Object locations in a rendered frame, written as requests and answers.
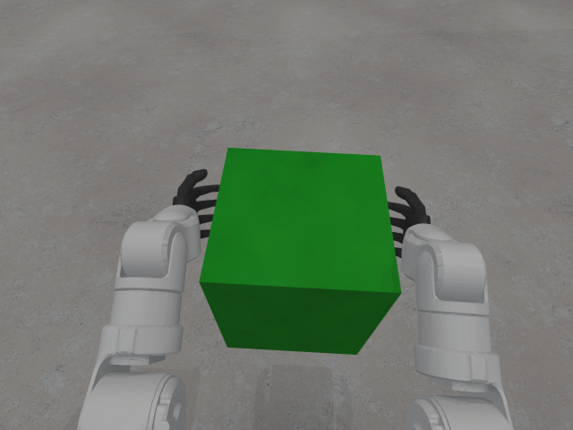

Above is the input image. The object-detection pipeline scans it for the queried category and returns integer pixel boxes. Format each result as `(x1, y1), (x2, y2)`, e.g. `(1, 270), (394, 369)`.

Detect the robot right forearm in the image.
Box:
(401, 223), (514, 430)

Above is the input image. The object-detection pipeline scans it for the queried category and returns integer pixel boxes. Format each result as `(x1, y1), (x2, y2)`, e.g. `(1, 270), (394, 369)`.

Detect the carton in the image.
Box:
(199, 148), (401, 355)

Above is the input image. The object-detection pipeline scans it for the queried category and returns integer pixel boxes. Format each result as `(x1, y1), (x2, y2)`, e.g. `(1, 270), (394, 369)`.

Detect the robot left forearm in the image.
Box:
(77, 205), (201, 430)

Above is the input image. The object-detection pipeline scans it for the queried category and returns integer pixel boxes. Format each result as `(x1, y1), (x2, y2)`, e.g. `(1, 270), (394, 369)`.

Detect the robot right hand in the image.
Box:
(388, 186), (431, 258)

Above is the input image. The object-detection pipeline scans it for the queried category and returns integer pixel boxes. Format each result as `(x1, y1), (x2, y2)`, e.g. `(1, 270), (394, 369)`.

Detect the right robot upper arm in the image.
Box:
(405, 394), (511, 430)

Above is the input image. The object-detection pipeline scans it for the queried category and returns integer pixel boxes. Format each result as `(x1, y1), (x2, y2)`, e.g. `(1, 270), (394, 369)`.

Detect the robot left hand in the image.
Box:
(173, 169), (220, 238)

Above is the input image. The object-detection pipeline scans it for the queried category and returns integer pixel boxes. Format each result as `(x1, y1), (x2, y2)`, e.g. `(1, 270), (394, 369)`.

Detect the left robot upper arm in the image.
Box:
(80, 372), (186, 430)

